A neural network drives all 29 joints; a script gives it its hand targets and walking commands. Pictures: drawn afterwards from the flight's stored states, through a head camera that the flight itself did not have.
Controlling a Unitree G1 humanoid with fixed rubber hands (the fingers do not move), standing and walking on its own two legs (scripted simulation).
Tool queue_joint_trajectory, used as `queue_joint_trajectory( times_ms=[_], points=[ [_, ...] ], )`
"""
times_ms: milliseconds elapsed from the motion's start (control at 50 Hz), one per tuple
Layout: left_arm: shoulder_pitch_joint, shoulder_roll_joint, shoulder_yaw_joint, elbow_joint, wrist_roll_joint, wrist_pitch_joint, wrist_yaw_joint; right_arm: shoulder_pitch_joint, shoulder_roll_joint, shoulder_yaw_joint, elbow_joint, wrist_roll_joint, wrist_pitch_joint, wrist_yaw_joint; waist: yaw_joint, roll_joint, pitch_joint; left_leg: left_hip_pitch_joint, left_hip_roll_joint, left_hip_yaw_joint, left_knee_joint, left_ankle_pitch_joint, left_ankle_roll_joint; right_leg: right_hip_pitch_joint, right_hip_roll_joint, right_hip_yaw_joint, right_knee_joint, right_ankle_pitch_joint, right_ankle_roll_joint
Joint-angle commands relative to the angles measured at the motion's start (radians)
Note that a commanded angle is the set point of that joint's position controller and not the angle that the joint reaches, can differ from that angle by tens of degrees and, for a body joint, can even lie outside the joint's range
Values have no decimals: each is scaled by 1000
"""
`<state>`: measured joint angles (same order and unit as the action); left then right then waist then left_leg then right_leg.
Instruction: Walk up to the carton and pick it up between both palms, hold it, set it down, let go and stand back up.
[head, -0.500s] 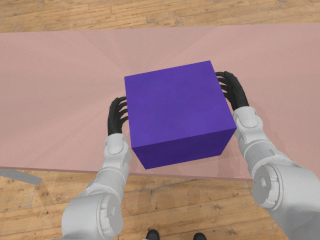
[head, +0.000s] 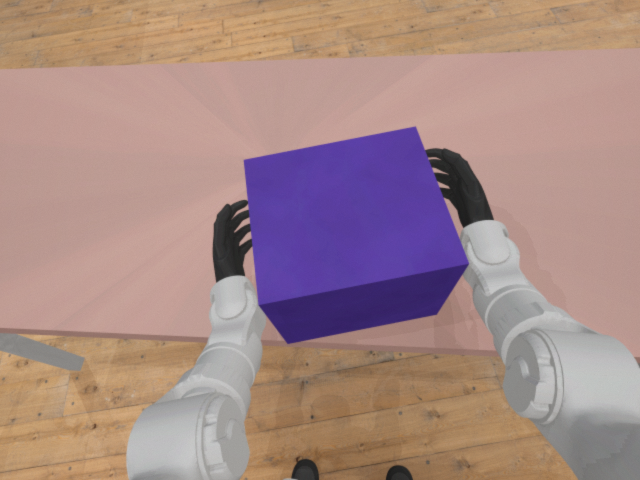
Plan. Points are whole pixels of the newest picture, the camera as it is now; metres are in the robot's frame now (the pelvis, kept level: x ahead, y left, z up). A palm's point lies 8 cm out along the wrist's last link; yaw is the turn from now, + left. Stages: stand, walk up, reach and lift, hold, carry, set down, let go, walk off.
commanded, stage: reach and lift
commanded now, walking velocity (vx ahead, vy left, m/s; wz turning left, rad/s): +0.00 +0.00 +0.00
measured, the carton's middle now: (347, 242) +0.43 +0.03 -0.03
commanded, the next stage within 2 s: none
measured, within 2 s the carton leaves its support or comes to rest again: leaves its support in 0.14 s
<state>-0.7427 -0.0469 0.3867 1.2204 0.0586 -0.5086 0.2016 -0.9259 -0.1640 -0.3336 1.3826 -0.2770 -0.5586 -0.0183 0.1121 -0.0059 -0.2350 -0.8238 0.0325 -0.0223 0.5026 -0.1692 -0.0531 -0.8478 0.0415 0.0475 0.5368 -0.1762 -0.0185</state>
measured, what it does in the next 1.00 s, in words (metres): stands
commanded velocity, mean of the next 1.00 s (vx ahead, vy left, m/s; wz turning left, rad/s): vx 0.00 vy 0.00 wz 0.00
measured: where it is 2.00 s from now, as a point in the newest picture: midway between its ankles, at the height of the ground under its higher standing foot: outside the picture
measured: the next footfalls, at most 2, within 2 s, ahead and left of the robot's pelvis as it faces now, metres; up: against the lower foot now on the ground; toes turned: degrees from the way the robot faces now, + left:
none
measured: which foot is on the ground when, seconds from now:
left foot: down 0.00-1.00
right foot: down 0.00-1.00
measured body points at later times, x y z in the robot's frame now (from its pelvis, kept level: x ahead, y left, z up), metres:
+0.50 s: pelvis -0.01 +0.00 +0.00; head +0.08 -0.02 +0.44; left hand +0.37 +0.19 -0.01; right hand +0.45 -0.12 +0.03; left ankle +0.01 +0.15 -0.72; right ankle +0.02 -0.10 -0.72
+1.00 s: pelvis -0.02 +0.03 +0.02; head -0.06 +0.02 +0.47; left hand +0.36 +0.21 +0.11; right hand +0.41 -0.10 +0.16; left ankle +0.01 +0.15 -0.72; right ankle +0.02 -0.10 -0.72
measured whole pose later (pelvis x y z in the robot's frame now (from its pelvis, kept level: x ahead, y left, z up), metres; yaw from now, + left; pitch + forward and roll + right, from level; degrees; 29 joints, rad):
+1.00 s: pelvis -0.02 +0.03 +0.02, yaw +0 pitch +4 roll -2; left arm -0.71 -0.01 0.29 1.08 0.09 0.02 0.20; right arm -0.92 -0.13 -0.22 1.30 -0.15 -0.08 -0.04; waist 0.09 0.04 -0.21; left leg -0.37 0.04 -0.02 0.50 -0.21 -0.02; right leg -0.32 0.04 0.05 0.40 -0.15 0.01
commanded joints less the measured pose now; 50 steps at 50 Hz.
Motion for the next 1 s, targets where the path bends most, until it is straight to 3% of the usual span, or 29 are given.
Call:
queue_joint_trajectory(
  times_ms=[0,60,80,100,140,160,180,280,320,340,360,380,420,440,500,520,540,580,620,640,680,720,760,820,840,860,900,940,980],
  points=[
    [-665,-604,-316,-98,108,-60,-174,-472,687,242,85,-149,-60,103,-21,-46,-772,202,-19,123,19,316,-9,687,5,-107,61,644,50],
    [-677,-606,-354,-101,62,-48,-172,-465,687,249,85,-135,-40,100,-39,-67,-802,207,-24,116,32,278,-3,654,9,-108,52,610,46],
    [-705,-605,-375,-147,57,-51,-168,-456,695,253,100,-131,-36,100,-40,-36,-814,217,-26,122,27,282,-9,657,8,-110,52,607,48],
    [-688,-597,-350,-121,64,-44,-171,-476,702,269,63,-131,-34,101,-29,-57,-818,204,-28,121,27,262,2,672,6,-104,52,595,44],
    [-735,-587,-368,-166,60,-37,-165,-472,685,259,83,-123,-12,98,-45,-37,-805,219,-23,115,10,220,-2,656,11,-111,42,508,47],
    [-740,-597,-384,-152,55,-32,-164,-478,691,249,74,-124,-18,99,-50,-23,-810,231,-25,114,24,229,-7,630,13,-118,42,502,34],
    [-737,-598,-374,-117,54,-22,-166,-487,705,245,73,-121,-6,99,-56,-48,-826,216,-30,117,25,188,4,631,10,-109,36,471,37],
    [-808,-558,-370,-155,30,-2,-167,-511,728,289,27,-88,44,100,-31,-53,-813,168,-38,114,-1,88,16,677,1,-86,31,411,43],
    [-822,-587,-411,-194,7,7,-161,-494,753,301,37,-60,66,97,-57,-39,-873,202,-44,108,16,126,6,706,5,-90,41,452,43],
    [-806,-593,-421,-182,7,14,-159,-506,740,323,8,-52,69,98,-48,-46,-866,194,-43,103,11,130,5,706,8,-94,41,461,44],
    [-809,-591,-442,-197,-14,16,-161,-496,749,327,-6,-50,76,94,-69,-53,-914,209,-50,100,16,135,8,726,6,-93,41,480,46],
    [-819,-620,-458,-201,-16,27,-156,-522,762,340,-27,-37,78,95,-65,-25,-933,201,-51,94,22,150,-1,720,7,-94,45,501,43],
    [-839,-605,-470,-252,-40,32,-162,-483,815,394,-71,11,115,81,-70,-55,-928,205,-59,90,32,180,4,794,-4,-70,57,601,59],
    [-846,-612,-475,-270,-38,37,-164,-478,819,403,-93,17,123,74,-77,-39,-921,212,-61,87,26,190,-1,803,-5,-68,54,621,60],
    [-897,-602,-506,-346,-59,51,-164,-477,882,459,-166,68,161,59,-90,-50,-926,217,-72,77,24,188,5,870,-8,-55,48,635,70],
    [-918,-631,-548,-390,-72,56,-159,-493,879,474,-200,81,159,58,-100,-20,-957,239,-68,67,16,208,-10,864,-1,-61,52,648,67],
    [-932,-617,-515,-383,-60,62,-159,-488,888,456,-193,81,178,47,-103,-32,-872,224,-75,64,10,206,-7,897,-13,-51,41,675,70],
    [-927,-640,-556,-434,-75,83,-152,-516,916,495,-267,126,198,47,-107,-16,-894,281,-63,55,4,247,-16,900,1,-54,35,684,63],
    [-953,-624,-555,-453,-82,100,-160,-489,921,496,-298,134,227,28,-140,-46,-837,292,-75,48,2,250,-17,911,-4,-54,26,693,75],
    [-953,-631,-569,-492,-76,124,-157,-484,937,501,-296,168,250,31,-142,-13,-814,328,-67,38,-13,252,-22,907,-5,-45,8,670,65],
    [-952,-625,-564,-529,-80,157,-164,-452,947,507,-328,186,285,16,-159,-14,-761,364,-72,40,-24,261,-21,929,-8,-40,-14,659,62],
    [-961,-601,-501,-483,-22,220,-165,-480,888,413,-260,183,337,25,-156,-10,-603,412,-58,42,-72,193,-30,876,2,-54,-80,469,49],
    [-951,-562,-443,-464,15,294,-178,-471,880,377,-226,194,391,33,-126,-9,-465,431,-54,52,-112,122,-17,868,-1,-52,-120,333,31],
    [-896,-554,-381,-414,54,388,-193,-477,834,296,-211,208,446,44,-142,-36,-266,477,-55,48,-164,40,-2,839,-4,-61,-182,176,32],
    [-960,-581,-408,-472,22,392,-194,-504,850,284,-224,220,441,50,-150,-17,-287,498,-54,44,-170,44,-11,829,-7,-60,-189,161,29],
    [-977,-581,-367,-451,47,419,-194,-532,820,220,-178,207,454,61,-157,-8,-215,508,-51,47,-181,15,-7,810,-9,-62,-205,101,21],
    [-953,-598,-357,-455,48,459,-191,-562,819,204,-217,225,480,78,-148,-7,-141,524,-50,46,-211,-15,-5,809,-5,-65,-230,30,13],
    [-959,-616,-358,-457,43,486,-193,-583,813,173,-250,209,492,93,-169,-18,-136,540,-50,44,-227,-40,0,807,-5,-70,-239,5,14],
    [-1011,-631,-381,-543,19,496,-186,-588,830,185,-260,206,503,105,-161,-12,-191,577,-48,46,-227,-11,0,806,-1,-80,-233,25,14]
  ],
)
